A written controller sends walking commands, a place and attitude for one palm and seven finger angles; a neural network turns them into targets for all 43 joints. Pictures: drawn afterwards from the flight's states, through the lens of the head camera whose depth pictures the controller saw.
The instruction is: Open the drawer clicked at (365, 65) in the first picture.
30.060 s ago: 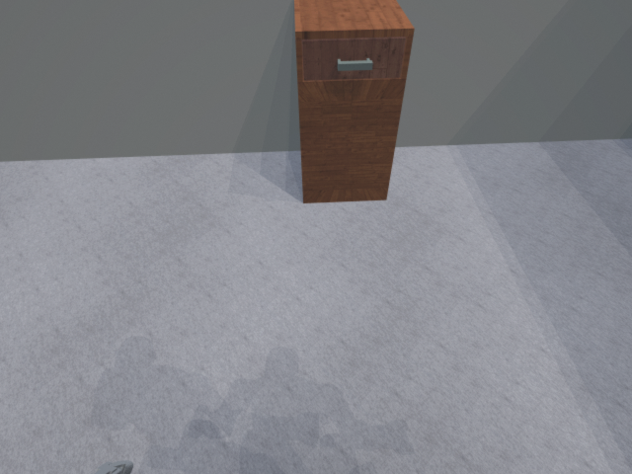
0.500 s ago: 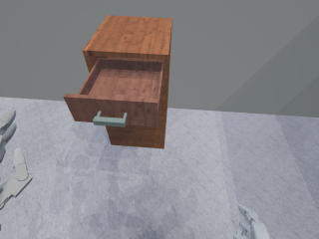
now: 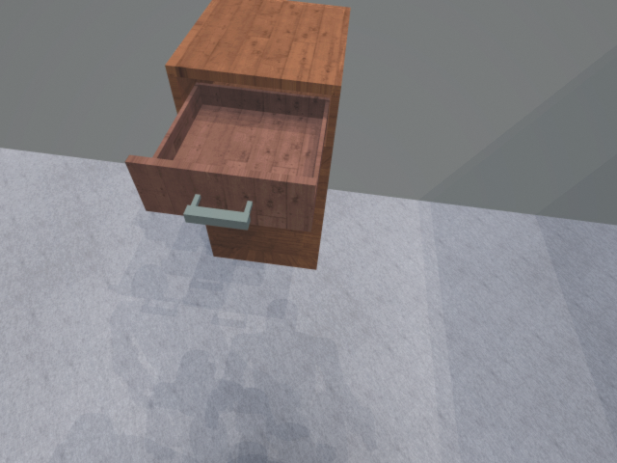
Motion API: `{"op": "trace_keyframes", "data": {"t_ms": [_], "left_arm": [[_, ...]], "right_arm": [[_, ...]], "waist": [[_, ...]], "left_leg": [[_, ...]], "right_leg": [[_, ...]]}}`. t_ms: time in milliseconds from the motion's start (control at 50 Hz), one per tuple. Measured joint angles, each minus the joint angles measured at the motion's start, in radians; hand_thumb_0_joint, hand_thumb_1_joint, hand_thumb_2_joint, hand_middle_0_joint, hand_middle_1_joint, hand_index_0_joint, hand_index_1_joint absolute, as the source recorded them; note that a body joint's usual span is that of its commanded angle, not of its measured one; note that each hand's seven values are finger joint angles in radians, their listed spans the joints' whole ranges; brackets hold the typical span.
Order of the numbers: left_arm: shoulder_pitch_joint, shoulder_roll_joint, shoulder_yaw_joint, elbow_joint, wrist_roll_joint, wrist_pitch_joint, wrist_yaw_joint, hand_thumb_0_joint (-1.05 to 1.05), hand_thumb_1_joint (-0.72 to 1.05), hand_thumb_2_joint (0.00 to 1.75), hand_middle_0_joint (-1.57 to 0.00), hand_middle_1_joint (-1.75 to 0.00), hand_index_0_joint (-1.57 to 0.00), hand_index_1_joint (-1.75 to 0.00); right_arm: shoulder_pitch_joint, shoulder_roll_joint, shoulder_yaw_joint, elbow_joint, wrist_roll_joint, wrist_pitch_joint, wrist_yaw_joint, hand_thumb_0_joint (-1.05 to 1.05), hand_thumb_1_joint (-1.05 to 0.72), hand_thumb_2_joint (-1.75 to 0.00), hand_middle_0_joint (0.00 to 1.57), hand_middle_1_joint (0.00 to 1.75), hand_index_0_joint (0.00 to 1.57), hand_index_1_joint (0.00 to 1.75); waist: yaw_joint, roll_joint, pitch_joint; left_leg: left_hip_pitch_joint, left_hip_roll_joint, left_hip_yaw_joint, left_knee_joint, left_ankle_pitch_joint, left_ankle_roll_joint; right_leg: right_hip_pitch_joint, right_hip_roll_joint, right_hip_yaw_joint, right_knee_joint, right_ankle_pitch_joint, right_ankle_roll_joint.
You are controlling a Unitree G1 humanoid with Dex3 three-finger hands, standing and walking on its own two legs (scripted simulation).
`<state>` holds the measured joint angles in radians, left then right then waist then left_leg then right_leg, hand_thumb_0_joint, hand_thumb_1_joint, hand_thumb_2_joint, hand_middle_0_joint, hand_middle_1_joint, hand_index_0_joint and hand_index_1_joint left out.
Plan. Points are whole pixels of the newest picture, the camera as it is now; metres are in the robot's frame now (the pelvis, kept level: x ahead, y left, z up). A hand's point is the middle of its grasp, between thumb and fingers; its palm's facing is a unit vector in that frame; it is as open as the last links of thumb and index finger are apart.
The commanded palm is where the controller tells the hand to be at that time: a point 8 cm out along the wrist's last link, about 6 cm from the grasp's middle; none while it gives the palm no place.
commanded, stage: let the arm hang, fingers relaxed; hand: left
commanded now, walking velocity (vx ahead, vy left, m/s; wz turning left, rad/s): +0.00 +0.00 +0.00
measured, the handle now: (220, 209) +0.55 +0.21 -0.09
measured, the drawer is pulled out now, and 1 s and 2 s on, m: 0.30 0.30 0.30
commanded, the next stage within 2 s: look to check the result in 0.74 s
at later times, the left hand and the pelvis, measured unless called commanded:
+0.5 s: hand out of the picture -0.01 +0.16 -0.17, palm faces +0.04 -0.99 -0.17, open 7.4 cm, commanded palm none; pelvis +0.00 +0.00 +0.01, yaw -1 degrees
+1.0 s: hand out of the picture +0.00 +0.16 -0.17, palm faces +0.05 -0.98 -0.17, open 7.4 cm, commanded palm none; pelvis +0.01 +0.00 +0.01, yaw -1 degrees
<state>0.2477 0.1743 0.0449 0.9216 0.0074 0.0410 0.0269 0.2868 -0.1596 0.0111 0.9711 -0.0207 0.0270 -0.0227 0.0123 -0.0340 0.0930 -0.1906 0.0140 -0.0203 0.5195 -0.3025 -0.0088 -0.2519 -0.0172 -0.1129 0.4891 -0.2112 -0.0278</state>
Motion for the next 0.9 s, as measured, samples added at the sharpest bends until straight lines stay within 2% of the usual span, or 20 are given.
{"op": "trace_keyframes", "data": {"t_ms": [120, 280, 500, 900], "left_arm": [[0.041, 0.021, -0.012, 0.13, -0.001, -0.009, -0.006, -0.02, 0.96, 0.9, -0.2, -0.3, -0.2, -0.3], [0.065, -0.006, -0.027, 0.214, -0.003, -0.018, 0.001, 0.0, 0.92, 0.9, -0.2, -0.3, -0.19, -0.3], [0.038, -0.063, -0.029, 0.21, 0.001, -0.028, 0.002, 0.0, 0.91, 0.9, -0.2, -0.3, -0.2, -0.3], [0.038, -0.062, -0.017, 0.212, -0.001, -0.033, 0.006, 0.0, 0.91, 0.9, -0.2, -0.3, -0.2, -0.3]], "right_arm": [[0.058, 0.008, -0.008, 0.076, 0.006, 0.004, -0.008, 0.0, -0.9, -0.9, 0.2, 0.3, 0.2, 0.3], [0.07, 0.029, -0.006, 0.123, 0.011, -0.006, -0.012, 0.0, -0.9, -0.9, 0.2, 0.3, 0.2, 0.3], [0.058, 0.071, -0.005, 0.128, 0.006, -0.015, -0.012, 0.0, -0.9, -0.9, 0.2, 0.3, 0.2, 0.3], [0.074, 0.064, -0.014, 0.135, 0.007, -0.021, -0.022, 0.0, -0.9, -0.9, 0.2, 0.3, 0.2, 0.3]], "waist": [[0.002, 0.03, 0.003], [-0.001, 0.059, -0.008], [-0.005, 0.05, -0.04], [-0.007, 0.046, -0.027]], "left_leg": [[0.025, 0.0, 0.003, -0.052, 0.025, 0.003], [0.056, -0.005, 0.022, -0.085, 0.04, 0.008], [0.046, -0.005, 0.031, -0.079, 0.04, 0.008], [0.05, -0.004, 0.024, -0.081, 0.032, 0.005]], "right_leg": [[0.029, 0.003, 0.002, -0.061, 0.032, 0.003], [0.044, -0.001, 0.021, -0.075, 0.042, 0.008], [0.029, 0.0, 0.029, -0.063, 0.042, 0.007], [0.032, 0.0, 0.023, -0.062, 0.029, 0.006]]}}
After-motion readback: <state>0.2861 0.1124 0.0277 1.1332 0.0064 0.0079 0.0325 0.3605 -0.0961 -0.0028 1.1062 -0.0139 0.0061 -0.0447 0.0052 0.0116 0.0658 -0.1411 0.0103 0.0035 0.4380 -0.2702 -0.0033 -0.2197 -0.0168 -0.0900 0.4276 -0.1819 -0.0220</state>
